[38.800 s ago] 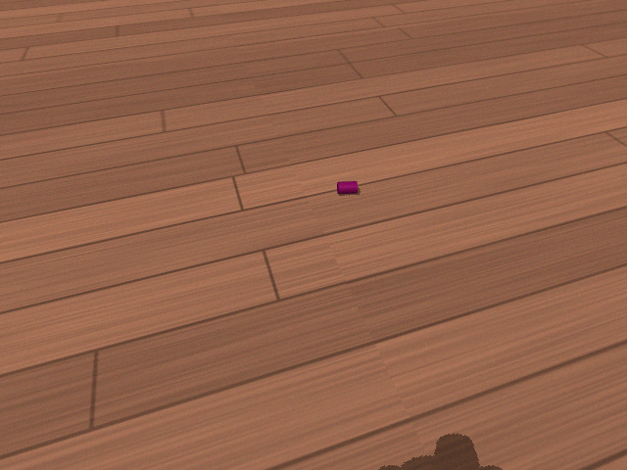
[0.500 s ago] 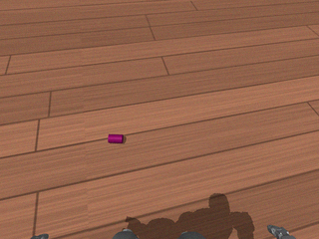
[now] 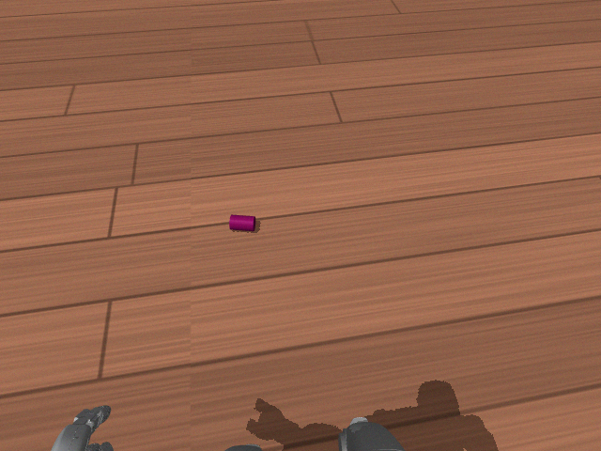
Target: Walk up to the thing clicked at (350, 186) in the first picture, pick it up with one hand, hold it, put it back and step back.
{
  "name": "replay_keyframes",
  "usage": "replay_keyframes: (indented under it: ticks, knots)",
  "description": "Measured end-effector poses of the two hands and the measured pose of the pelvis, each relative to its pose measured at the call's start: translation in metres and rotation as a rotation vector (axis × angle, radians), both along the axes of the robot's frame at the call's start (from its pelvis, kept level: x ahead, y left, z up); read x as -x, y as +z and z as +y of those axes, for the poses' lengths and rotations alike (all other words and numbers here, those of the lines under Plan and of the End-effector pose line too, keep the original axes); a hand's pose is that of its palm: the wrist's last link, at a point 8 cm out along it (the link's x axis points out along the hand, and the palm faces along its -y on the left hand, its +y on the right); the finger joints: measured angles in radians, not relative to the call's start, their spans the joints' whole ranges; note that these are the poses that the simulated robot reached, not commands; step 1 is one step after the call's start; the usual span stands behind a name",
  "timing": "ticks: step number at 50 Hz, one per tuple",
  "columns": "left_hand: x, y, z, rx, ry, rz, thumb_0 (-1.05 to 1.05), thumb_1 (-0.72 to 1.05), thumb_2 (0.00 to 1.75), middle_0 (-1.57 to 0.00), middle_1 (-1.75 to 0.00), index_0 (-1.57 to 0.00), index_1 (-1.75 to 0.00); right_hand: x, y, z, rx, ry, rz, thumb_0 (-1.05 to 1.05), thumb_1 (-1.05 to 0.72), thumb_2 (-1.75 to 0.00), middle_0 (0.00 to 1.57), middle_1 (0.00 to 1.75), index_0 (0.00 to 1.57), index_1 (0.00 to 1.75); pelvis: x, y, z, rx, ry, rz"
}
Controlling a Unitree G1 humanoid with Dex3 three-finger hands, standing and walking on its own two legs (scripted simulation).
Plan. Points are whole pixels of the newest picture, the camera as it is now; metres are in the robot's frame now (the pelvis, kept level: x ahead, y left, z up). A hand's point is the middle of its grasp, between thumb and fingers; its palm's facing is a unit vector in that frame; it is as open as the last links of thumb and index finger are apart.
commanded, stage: step back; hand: left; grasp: from above
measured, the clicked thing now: (242, 223) +0.97 +0.24 -0.72
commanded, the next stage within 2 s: stand in 1.32 s
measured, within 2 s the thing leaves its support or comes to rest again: neither
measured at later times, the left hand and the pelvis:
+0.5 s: hand out of the picture -0.08 +0.25 -0.12, palm faces +0.00 -0.91 -0.43, open 7.4 cm; pelvis -0.11 -0.03 +0.01, yaw -1 degrees
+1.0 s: hand out of the picture +0.01 +0.22 -0.13, palm faces +0.02 -0.92 -0.38, open 7.4 cm; pelvis -0.09 -0.04 +0.01, yaw +1 degrees
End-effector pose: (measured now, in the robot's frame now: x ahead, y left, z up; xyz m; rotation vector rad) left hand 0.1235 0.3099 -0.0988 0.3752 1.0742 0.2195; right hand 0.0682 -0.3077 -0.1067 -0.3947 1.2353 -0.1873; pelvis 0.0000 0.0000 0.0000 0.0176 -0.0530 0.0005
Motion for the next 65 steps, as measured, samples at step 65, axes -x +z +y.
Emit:
replay_keyframes:
  ticks: [65]
  knots:
    - [0.103,0.003,-0.024,0.048,0.059,0.058,0.0,0.9,0.9,-0.2,-0.3,-0.2,-0.3,0.054,0.005,-0.007,-0.053,-0.016,-0.014,0.01,-0.9,-0.9,0.2,0.3,0.2,0.3,0.068,0.016,-0.02,0.024,0.02,0.018]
